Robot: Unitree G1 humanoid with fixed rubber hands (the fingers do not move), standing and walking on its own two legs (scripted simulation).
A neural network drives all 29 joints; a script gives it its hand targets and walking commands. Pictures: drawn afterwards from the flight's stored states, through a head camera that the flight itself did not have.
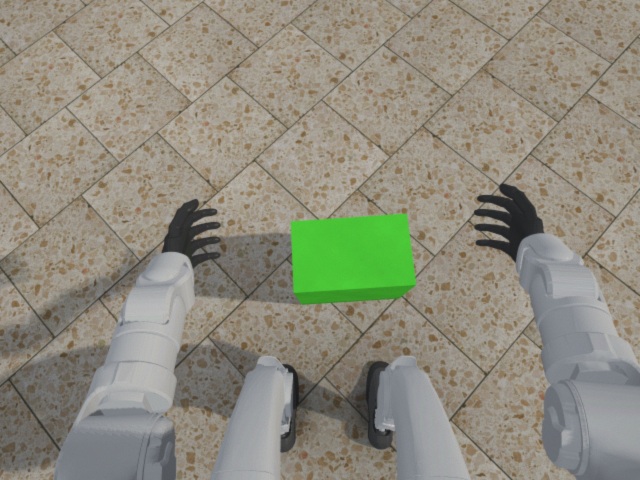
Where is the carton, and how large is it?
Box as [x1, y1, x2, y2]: [291, 214, 415, 304]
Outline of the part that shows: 406,214 291,221 293,290 302,304 398,298 415,285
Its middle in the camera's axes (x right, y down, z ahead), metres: +0.07 +0.07 +0.97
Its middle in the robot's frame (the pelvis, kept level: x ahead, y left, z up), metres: +0.47 -0.03 -0.55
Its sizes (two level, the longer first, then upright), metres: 0.269 0.166 0.232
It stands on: the floor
